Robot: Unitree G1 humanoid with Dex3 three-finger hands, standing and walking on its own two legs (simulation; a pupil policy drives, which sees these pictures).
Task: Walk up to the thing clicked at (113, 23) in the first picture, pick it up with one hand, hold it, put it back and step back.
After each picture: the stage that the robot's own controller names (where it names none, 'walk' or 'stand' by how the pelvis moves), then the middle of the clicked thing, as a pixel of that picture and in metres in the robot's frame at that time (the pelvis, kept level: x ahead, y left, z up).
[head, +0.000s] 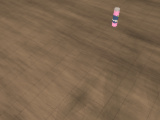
stand; (115, 17) +1.89 -0.39 -0.65
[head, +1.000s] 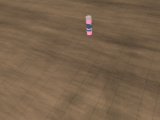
walk; (88, 25) +1.78 +0.10 -0.62
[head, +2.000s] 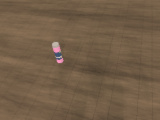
walk; (57, 52) +1.20 +0.40 -0.65
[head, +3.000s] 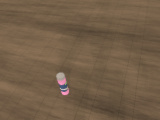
walk; (63, 84) +0.81 +0.28 -0.65
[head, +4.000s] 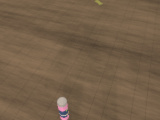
walk; (63, 109) +0.58 +0.20 -0.64
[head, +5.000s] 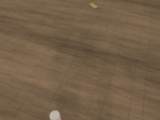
stand; out of the picture +0.49 +0.20 -0.65
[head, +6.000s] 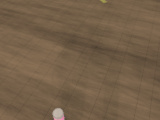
stand; out of the picture +0.47 +0.20 -0.64
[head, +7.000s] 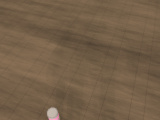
stand; (54, 119) +0.45 +0.23 -0.64
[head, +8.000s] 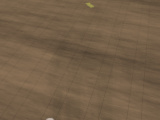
stand; out of the picture +0.44 +0.24 -0.66
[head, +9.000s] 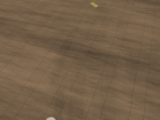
stand; out of the picture +0.44 +0.25 -0.66
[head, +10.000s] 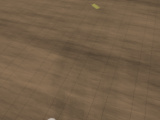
stand; out of the picture +0.44 +0.25 -0.66
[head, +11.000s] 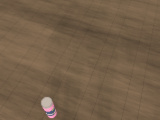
go down; (49, 108) +0.46 +0.23 -0.62
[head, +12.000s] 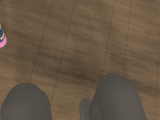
go down; out of the picture +0.53 +0.28 -0.23
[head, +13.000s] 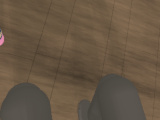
close in; out of the picture +0.52 +0.28 -0.22
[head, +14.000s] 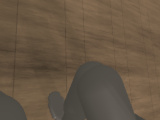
close in; out of the picture +0.50 +0.33 -0.17
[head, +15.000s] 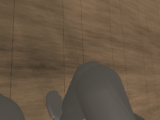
lift; out of the picture +0.47 +0.33 -0.17
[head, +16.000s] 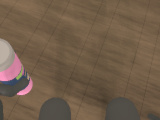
lift; (11, 73) +0.35 +0.24 -0.02
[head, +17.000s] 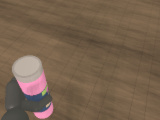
hold; (36, 91) +0.32 +0.17 +0.04
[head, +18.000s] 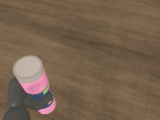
hold; (38, 89) +0.33 +0.16 +0.04
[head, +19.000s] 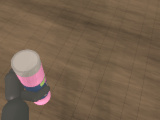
crouch; (35, 82) +0.36 +0.17 +0.00
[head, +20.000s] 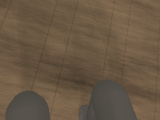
crouch; out of the picture +0.50 +0.26 -0.07
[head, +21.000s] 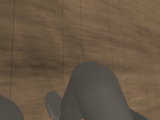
lower; out of the picture +0.47 +0.32 -0.18
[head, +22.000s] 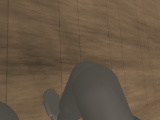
lower; out of the picture +0.49 +0.33 -0.18
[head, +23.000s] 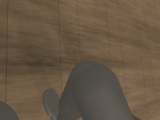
lower; out of the picture +0.49 +0.32 -0.18
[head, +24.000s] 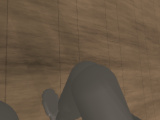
lower; out of the picture +0.49 +0.33 -0.18
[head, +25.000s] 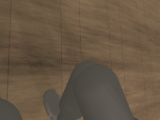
loosen; out of the picture +0.49 +0.31 -0.18
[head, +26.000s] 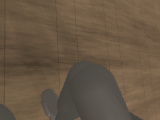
withdraw; out of the picture +0.49 +0.31 -0.19
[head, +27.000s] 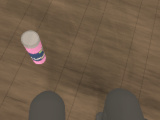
walk; (35, 49) +0.53 +0.22 -0.31
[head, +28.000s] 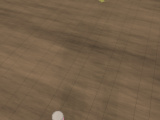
stand; out of the picture +0.45 +0.18 -0.59
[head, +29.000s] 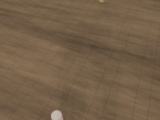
stand; out of the picture +0.46 +0.19 -0.60
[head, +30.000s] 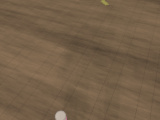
stand; out of the picture +0.46 +0.18 -0.63
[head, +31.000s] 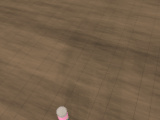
walk; (63, 118) +0.48 +0.18 -0.65
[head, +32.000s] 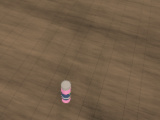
walk; (65, 92) +0.61 +0.10 -0.64
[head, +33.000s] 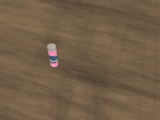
walk; (52, 55) +0.90 +0.28 -0.63
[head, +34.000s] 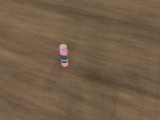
stand; (64, 55) +1.09 +0.23 -0.64
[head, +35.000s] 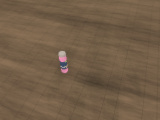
stand; (63, 62) +1.10 +0.24 -0.66
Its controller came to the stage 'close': yes
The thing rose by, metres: 0.68
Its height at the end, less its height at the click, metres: +0.00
